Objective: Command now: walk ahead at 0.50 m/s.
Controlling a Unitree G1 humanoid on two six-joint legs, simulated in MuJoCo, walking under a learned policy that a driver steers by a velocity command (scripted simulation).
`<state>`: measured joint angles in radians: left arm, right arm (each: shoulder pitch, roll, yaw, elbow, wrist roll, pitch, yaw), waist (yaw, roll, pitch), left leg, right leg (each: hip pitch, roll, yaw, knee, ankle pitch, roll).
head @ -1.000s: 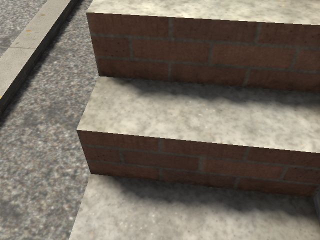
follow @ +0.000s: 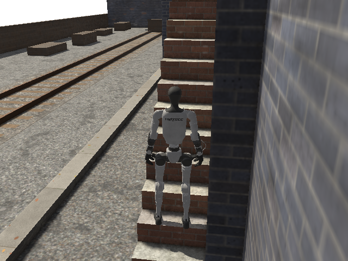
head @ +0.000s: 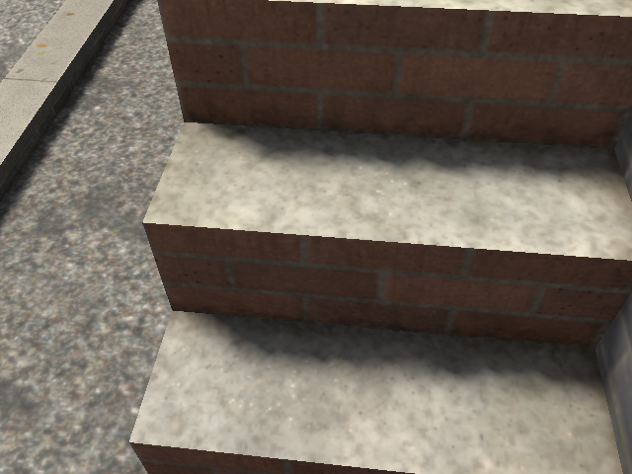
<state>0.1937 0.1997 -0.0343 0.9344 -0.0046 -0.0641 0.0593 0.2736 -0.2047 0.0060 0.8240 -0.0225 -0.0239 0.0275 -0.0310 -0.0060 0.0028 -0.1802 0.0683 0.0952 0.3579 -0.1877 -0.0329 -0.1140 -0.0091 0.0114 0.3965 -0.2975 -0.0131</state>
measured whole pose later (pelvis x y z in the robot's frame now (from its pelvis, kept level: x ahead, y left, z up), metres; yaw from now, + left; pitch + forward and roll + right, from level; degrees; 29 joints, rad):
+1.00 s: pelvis -0.03 +0.00 +0.00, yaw -1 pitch +0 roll +0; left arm 0.23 0.18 -0.02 0.92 0.00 -0.04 0.07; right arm 0.29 -0.21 0.00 0.82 -0.03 0.02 0.02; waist -0.04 0.00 0.05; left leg -0.22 0.08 0.10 0.39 -0.15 -0.04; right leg -0.16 -0.01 0.01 0.43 -0.26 0.00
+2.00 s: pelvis +0.00 +0.00 +0.00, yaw -5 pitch +3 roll +1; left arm 0.15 0.18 0.00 0.78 0.06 -0.03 -0.07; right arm 0.43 -0.24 -0.04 0.93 -0.03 -0.05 0.00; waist -0.07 0.01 -0.07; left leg -0.19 0.05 0.12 0.38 -0.25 0.03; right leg -0.67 -0.02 0.05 1.38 -0.43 -0.08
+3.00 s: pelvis +0.21 -0.13 +0.22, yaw +0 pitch +7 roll +5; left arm 0.03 0.20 -0.04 0.55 0.11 0.10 -0.13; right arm 0.61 -0.16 0.06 0.94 -0.04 0.05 0.10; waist -0.09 0.00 -0.07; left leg -0.55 -0.16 -0.15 1.02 0.02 0.18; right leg -0.36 -0.02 0.04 0.52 -0.09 -0.02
